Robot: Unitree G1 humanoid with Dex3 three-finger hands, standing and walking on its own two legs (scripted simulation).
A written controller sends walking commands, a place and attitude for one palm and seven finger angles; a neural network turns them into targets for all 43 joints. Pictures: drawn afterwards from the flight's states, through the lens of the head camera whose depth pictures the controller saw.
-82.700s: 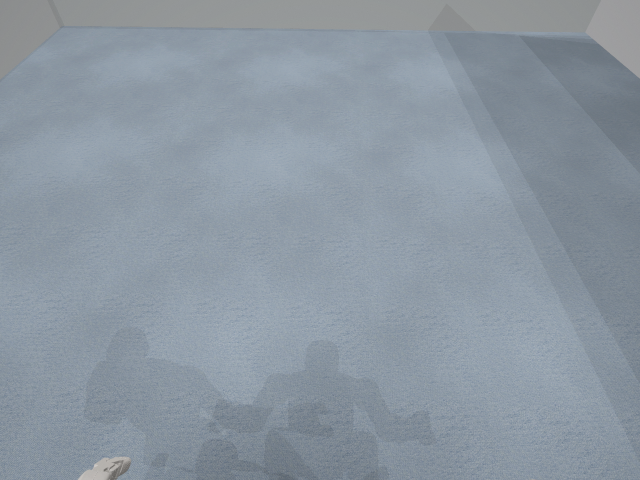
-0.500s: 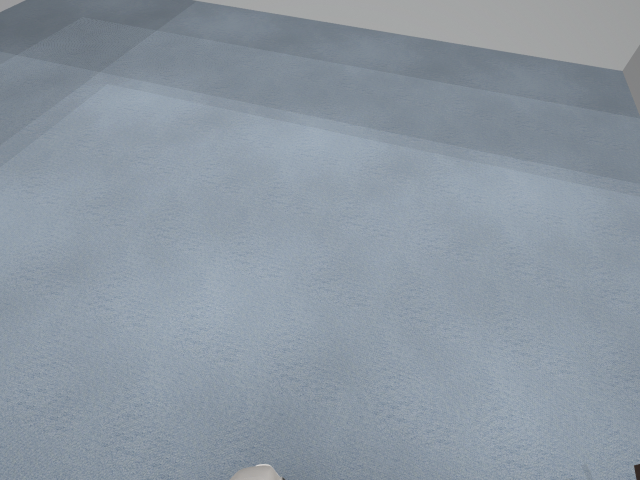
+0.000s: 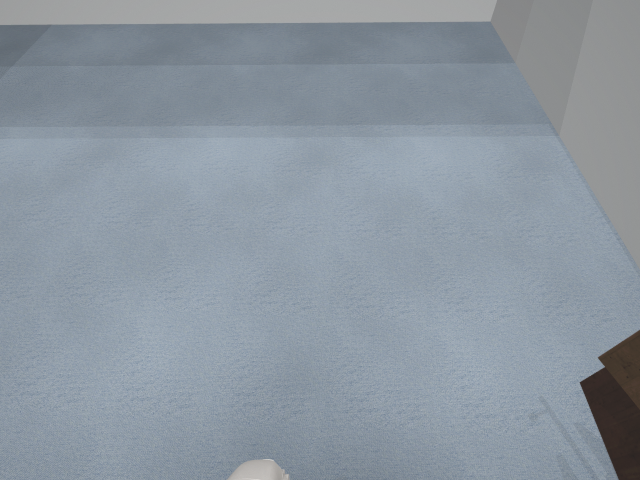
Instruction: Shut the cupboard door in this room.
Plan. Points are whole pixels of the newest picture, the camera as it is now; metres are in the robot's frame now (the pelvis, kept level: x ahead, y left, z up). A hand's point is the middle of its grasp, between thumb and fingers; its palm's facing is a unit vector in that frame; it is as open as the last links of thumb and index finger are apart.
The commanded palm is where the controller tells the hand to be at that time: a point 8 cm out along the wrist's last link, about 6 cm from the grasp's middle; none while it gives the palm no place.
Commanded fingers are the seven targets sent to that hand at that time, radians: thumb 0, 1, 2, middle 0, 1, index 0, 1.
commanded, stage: turn to face it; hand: left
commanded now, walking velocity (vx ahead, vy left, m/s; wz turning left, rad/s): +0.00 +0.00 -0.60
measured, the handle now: out of the picture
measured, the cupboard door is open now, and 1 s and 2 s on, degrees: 19 19 19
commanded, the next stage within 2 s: take the last steps up to it in 1.80 s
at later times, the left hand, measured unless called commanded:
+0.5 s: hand (229, 419) +0.21 +0.16 -0.15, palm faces -0.32 -0.91 -0.27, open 7.3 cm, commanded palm none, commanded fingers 0.00 0.90 0.90 -0.20 -0.30 -0.20 -0.30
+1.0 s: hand (228, 420) +0.22 +0.17 -0.17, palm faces -0.53 -0.83 -0.19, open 7.4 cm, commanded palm none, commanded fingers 0.00 0.90 0.90 -0.20 -0.30 -0.20 -0.30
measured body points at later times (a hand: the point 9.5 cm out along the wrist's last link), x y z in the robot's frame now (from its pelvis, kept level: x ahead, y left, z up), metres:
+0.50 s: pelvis +0.01 +0.01 -0.01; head +0.05 -0.02 +0.43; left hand +0.23 +0.21 -0.13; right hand -0.03 -0.26 -0.17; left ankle +0.03 +0.14 -0.72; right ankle -0.02 -0.10 -0.74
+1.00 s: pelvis +0.03 +0.03 +0.00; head +0.09 +0.03 +0.45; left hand +0.24 +0.21 -0.15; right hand -0.04 -0.22 -0.12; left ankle +0.10 +0.12 -0.74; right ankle -0.06 -0.07 -0.66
